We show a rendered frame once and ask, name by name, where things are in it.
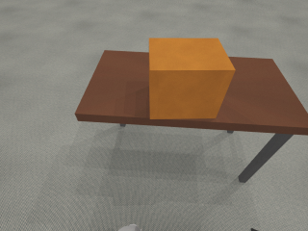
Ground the table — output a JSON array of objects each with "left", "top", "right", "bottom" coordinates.
[{"left": 75, "top": 50, "right": 308, "bottom": 183}]

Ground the carton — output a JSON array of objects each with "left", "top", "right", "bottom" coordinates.
[{"left": 148, "top": 38, "right": 236, "bottom": 119}]

